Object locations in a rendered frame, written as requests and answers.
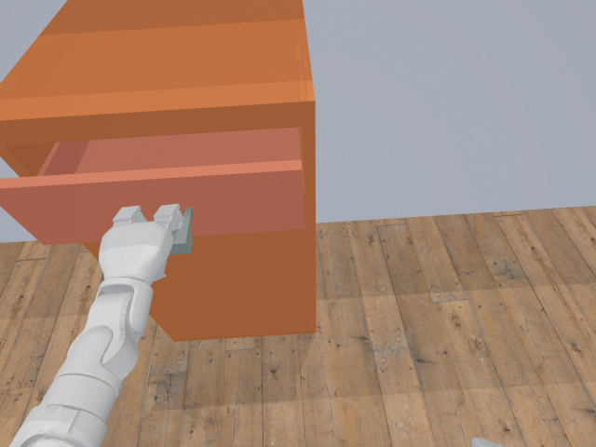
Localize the cabinet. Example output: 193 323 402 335
0 0 316 342

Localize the drawer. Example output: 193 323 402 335
0 128 305 245

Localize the handle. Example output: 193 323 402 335
170 208 194 254

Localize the left robot hand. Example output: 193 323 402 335
99 204 183 286

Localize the robot left forearm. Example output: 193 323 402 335
9 277 154 447

